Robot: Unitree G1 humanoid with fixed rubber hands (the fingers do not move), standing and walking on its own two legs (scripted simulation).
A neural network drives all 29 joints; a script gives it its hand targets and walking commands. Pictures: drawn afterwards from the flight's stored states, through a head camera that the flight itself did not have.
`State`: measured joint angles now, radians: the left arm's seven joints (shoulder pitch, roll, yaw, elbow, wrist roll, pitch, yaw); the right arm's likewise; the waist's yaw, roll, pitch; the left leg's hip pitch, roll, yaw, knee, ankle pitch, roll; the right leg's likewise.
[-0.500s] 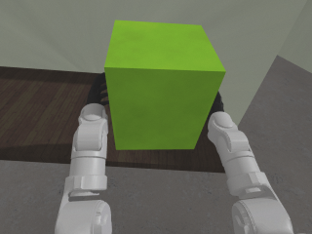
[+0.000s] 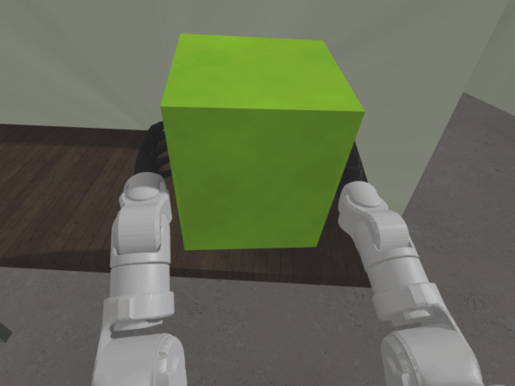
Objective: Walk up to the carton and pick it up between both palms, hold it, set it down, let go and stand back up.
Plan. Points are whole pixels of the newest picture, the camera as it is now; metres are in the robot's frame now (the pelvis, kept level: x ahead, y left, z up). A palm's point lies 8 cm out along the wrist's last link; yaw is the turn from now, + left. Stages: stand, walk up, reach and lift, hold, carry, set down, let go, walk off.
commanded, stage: hold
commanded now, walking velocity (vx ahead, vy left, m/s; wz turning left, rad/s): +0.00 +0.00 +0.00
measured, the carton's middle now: (252, 147) +0.40 +0.00 +0.20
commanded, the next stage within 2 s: none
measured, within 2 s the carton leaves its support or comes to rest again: neither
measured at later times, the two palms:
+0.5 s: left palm (143, 176) +0.37 +0.16 +0.18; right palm (343, 177) +0.36 -0.14 +0.17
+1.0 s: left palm (156, 181) +0.36 +0.15 +0.17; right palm (352, 188) +0.35 -0.15 +0.15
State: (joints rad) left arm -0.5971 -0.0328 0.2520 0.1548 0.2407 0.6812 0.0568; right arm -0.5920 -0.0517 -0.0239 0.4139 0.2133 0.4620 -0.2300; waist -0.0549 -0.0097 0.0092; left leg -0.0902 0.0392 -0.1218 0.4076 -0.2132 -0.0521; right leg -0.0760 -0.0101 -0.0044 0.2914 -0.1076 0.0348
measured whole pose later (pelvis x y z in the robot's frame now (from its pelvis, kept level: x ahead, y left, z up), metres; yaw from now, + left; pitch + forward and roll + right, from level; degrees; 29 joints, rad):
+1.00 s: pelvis +0.01 +0.00 +0.00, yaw +0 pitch -6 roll -2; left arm -0.50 -0.05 0.19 0.05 0.24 0.71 0.08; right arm -0.51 -0.07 0.00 0.32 0.25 0.46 -0.23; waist -0.08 -0.01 0.01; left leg -0.09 0.04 -0.13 0.43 -0.24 -0.05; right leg -0.06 0.00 0.00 0.29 -0.13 0.04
